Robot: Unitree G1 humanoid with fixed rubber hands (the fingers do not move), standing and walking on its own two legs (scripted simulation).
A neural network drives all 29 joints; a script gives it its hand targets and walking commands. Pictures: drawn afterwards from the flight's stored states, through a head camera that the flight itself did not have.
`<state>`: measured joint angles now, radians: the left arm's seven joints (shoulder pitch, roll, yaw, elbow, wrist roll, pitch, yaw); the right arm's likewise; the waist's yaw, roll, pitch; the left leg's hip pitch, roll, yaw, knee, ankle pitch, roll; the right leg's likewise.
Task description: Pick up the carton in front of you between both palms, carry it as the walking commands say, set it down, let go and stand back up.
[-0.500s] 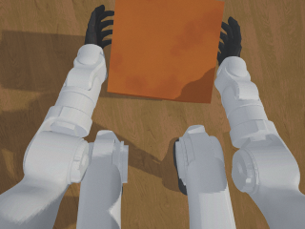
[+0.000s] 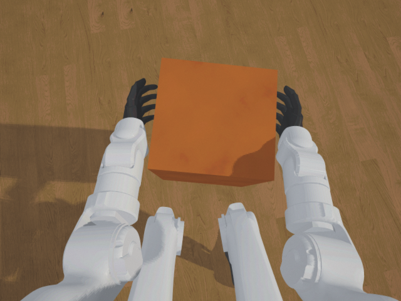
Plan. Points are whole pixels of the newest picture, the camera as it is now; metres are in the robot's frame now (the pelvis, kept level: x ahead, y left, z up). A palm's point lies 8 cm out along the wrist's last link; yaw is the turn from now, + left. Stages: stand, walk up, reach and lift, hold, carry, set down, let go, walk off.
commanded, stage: reach and lift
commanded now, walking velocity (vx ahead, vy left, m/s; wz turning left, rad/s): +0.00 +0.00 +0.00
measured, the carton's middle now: (209, 135) +0.46 -0.03 -0.13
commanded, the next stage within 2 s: none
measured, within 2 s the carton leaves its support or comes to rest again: neither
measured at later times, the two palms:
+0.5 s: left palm (93, 101) +0.43 +0.13 +0.10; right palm (334, 105) +0.42 -0.17 +0.10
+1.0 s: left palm out of the picture +0.39 +0.14 +0.25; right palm out of the picture +0.39 -0.16 +0.25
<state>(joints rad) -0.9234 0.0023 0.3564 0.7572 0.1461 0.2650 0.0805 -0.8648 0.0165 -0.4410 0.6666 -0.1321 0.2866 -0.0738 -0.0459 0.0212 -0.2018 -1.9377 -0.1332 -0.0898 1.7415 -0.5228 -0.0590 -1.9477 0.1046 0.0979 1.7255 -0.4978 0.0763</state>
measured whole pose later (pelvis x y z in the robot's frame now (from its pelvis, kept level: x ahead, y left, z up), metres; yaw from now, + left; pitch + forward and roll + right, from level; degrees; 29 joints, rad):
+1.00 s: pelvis +0.10 +0.00 +0.26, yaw -1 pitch +7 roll +0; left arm -0.23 -0.14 0.25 0.46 0.18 0.42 0.05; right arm -0.24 0.14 -0.26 0.45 -0.18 0.43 -0.05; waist -0.01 0.00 -0.14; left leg -0.42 -0.06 -0.15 0.60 -0.30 -0.01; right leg -0.44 0.06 0.15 0.60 -0.28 0.02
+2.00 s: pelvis +0.10 -0.01 +0.28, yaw -1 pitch -4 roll +0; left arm -0.25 -0.15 0.23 0.30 0.27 0.68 -0.01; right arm -0.26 0.15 -0.23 0.30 -0.27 0.68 -0.01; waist 0.00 0.00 -0.02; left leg -0.09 -0.04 -0.14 0.37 -0.21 -0.01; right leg -0.11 0.04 0.14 0.38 -0.20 0.01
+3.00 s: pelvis +0.13 +0.00 +0.26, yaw +1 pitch +2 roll +0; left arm -0.23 -0.14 0.15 0.02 0.19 0.90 0.05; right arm -0.24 0.12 -0.17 0.03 -0.17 0.90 -0.04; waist -0.01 -0.01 -0.15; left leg -0.26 0.01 -0.01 0.58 -0.35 -0.01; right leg -0.26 -0.03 0.02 0.57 -0.33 0.02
